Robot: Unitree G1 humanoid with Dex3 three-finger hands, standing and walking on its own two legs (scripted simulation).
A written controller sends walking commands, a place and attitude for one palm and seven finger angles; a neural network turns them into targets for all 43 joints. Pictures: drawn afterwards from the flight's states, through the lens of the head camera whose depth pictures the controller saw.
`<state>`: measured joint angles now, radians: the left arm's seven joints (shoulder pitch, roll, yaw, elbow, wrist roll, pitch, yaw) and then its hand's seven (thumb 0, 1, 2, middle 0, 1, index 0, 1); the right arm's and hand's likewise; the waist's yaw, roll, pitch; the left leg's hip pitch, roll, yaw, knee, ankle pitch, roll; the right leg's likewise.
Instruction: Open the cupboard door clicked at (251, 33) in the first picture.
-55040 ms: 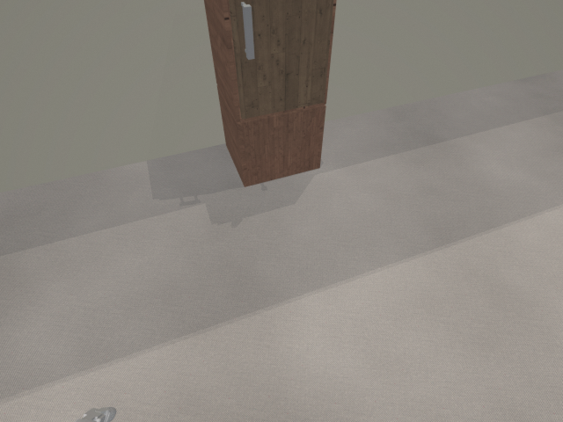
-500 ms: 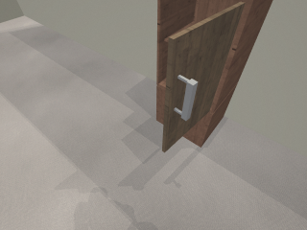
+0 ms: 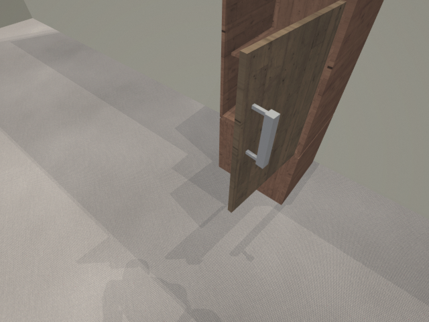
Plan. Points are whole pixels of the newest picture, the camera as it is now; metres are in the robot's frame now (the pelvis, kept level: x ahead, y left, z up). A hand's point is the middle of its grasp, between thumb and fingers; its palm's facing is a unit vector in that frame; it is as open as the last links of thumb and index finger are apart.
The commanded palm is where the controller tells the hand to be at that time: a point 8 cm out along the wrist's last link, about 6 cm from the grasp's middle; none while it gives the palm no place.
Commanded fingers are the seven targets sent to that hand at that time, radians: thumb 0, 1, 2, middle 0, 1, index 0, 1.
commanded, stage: look to check the result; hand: left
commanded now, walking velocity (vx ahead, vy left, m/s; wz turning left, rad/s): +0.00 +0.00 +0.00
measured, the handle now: (259, 137) +0.54 -0.08 +0.02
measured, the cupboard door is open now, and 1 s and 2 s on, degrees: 84 84 84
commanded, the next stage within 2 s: stand and wait in 0.08 s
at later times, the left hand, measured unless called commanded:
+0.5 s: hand out of the picture -0.01 +0.17 -0.18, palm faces +0.03 -0.98 -0.18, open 7.4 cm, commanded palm none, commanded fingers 0.00 0.90 0.90 -0.20 -0.30 -0.20 -0.30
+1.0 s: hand out of the picture -0.01 +0.18 -0.18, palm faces +0.03 -0.98 -0.19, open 7.4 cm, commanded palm none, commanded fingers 0.00 0.90 0.90 -0.20 -0.30 -0.20 -0.30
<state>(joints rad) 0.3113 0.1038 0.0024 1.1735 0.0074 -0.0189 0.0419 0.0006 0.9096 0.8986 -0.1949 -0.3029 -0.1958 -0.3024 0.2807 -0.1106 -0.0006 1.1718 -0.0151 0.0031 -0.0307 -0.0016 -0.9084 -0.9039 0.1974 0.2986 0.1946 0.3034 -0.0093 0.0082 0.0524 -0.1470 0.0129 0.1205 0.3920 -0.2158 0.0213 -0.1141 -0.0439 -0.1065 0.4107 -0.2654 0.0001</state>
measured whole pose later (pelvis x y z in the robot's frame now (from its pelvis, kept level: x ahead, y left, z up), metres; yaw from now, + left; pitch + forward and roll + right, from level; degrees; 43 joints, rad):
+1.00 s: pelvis +0.00 +0.01 +0.00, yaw +0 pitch -2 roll +0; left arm 0.27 0.15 0.00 1.17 0.01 -0.02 0.03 0.00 0.91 0.90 -0.20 -0.30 -0.20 -0.30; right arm 0.25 -0.15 0.00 1.17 -0.01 0.00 -0.03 0.00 -0.91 -0.90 0.20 0.30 0.20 0.30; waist -0.01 0.00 0.06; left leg -0.13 0.00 0.12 0.36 -0.20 0.03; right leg -0.09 -0.05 -0.11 0.37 -0.25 0.01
